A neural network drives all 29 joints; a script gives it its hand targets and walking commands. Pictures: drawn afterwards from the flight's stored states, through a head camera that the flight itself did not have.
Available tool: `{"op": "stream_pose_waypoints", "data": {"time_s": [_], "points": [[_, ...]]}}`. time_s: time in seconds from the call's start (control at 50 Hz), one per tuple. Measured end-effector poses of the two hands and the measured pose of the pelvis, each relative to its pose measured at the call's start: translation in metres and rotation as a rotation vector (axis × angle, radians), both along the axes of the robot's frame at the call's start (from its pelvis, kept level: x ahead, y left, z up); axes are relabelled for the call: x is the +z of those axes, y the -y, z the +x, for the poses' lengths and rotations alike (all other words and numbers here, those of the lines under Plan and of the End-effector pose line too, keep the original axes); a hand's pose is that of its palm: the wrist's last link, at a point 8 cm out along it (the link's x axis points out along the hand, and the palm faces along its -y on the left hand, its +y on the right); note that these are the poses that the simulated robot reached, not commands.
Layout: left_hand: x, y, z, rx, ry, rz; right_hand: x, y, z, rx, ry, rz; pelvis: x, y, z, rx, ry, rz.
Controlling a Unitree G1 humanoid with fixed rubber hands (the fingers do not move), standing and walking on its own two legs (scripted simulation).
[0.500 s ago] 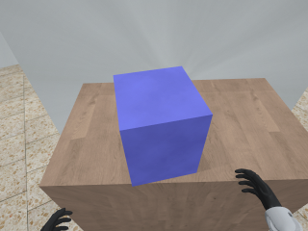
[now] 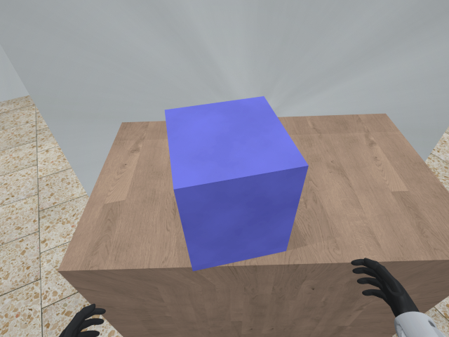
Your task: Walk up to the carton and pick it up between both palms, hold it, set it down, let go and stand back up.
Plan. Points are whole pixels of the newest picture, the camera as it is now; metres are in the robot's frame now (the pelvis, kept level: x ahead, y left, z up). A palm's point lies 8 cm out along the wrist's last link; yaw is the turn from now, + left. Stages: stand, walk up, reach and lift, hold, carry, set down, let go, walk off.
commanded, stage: stand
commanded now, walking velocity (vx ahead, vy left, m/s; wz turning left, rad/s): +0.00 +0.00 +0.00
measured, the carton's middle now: (228, 183) +0.42 +0.01 +0.07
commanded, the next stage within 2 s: none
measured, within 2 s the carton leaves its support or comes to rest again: neither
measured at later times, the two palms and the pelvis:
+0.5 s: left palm out of the picture +0.15 +0.29 -0.04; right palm out of the picture +0.13 -0.29 -0.06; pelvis +0.00 +0.00 +0.00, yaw +0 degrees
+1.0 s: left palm out of the picture +0.15 +0.29 -0.04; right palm out of the picture +0.13 -0.30 -0.06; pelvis +0.00 +0.00 +0.00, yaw +0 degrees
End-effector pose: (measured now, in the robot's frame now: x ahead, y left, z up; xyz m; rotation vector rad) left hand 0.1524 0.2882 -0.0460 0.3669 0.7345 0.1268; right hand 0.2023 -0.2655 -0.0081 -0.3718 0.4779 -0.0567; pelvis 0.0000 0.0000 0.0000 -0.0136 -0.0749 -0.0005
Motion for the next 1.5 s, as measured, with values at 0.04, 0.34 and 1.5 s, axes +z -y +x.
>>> {"op": "stream_pose_waypoints", "data": {"time_s": [0.04, 0.34, 1.5], "points": [[0.000, 0.000, 0.000, -0.001, -0.001, 0.001, -0.010, 0.007, -0.011, -0.025, -0.055, -0.007, 0.000, 0.000, 0.000, 0.000, 0.000, 0.000], [0.007, -0.001, 0.000, 0.010, 0.008, 0.033, -0.048, 0.029, -0.070, -0.107, -0.254, -0.015, 0.000, 0.001, -0.001, 0.001, 0.002, 0.002], [0.007, 0.003, -0.004, 0.010, 0.011, 0.037, -0.047, 0.035, -0.072, -0.114, -0.247, -0.012, 0.000, 0.004, -0.004, 0.004, 0.007, 0.005]]}}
